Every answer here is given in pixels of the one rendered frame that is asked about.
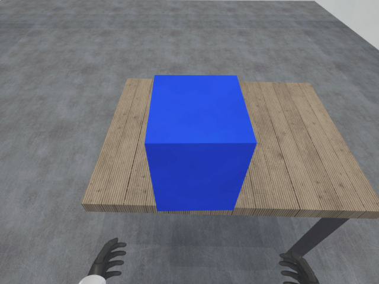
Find table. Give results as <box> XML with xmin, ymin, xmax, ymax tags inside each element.
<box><xmin>81</xmin><ymin>78</ymin><xmax>379</xmax><ymax>263</ymax></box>

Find robot left hand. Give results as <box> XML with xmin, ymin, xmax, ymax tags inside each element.
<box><xmin>88</xmin><ymin>238</ymin><xmax>127</xmax><ymax>280</ymax></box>

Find carton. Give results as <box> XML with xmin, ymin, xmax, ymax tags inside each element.
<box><xmin>144</xmin><ymin>75</ymin><xmax>257</xmax><ymax>211</ymax></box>

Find robot right hand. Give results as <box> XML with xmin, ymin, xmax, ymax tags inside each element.
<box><xmin>279</xmin><ymin>251</ymin><xmax>320</xmax><ymax>284</ymax></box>

